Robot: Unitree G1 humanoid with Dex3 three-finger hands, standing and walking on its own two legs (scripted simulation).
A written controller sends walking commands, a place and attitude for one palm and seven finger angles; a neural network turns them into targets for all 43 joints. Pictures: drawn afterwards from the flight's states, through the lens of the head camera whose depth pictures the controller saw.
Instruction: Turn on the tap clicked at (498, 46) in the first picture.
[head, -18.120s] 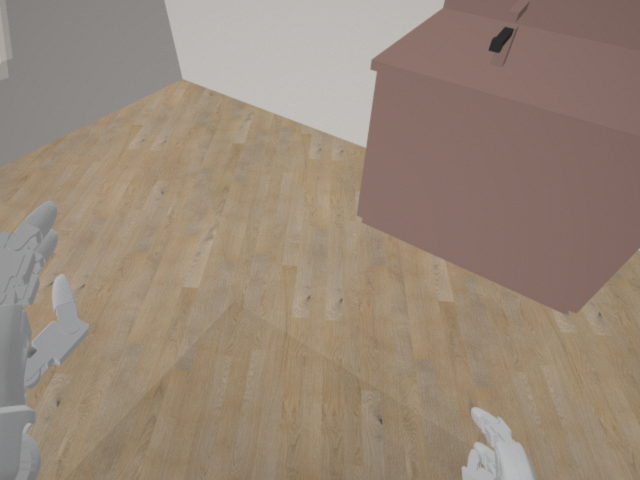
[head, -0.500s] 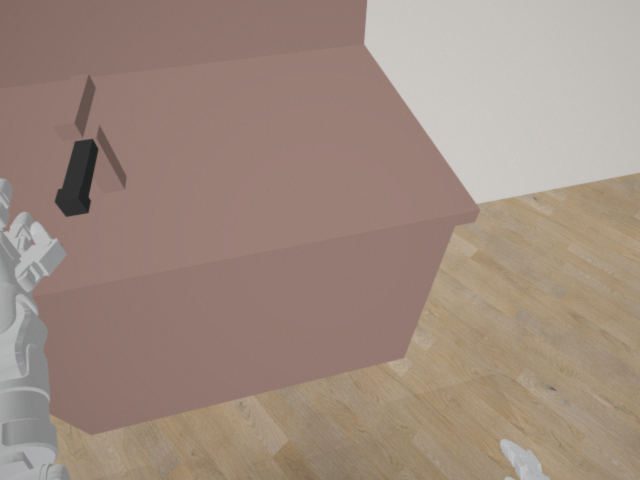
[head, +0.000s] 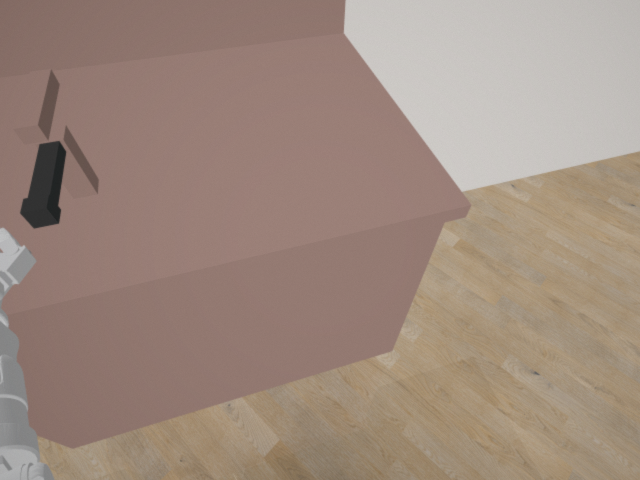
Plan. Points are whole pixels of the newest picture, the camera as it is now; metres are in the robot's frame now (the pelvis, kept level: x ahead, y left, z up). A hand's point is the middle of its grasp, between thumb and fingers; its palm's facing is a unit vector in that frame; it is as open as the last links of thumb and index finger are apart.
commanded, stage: reach beside the lever's end, fingers flat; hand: left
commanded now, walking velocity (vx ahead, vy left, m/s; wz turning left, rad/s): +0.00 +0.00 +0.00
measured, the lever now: (41, 211) +0.39 +0.36 +0.12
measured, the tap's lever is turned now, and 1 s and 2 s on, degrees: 0 0 8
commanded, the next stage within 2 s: push the lever round in 0.08 s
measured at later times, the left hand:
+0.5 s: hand (35, 253) +0.34 +0.35 +0.11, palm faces +0.54 -0.84 -0.06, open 7.8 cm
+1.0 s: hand (52, 250) +0.34 +0.33 +0.11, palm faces +0.55 -0.84 -0.06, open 7.8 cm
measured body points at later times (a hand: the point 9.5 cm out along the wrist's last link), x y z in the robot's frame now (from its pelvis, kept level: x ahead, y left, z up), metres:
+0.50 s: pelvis -0.01 +0.00 +0.00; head +0.03 +0.01 +0.45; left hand +0.30 +0.39 +0.11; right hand +0.13 -0.24 -0.10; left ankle -0.01 +0.08 -0.71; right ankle +0.01 -0.08 -0.71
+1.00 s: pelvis -0.01 +0.00 +0.00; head +0.02 -0.01 +0.45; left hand +0.31 +0.37 +0.12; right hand +0.10 -0.26 -0.11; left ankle -0.01 +0.08 -0.71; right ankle +0.01 -0.08 -0.71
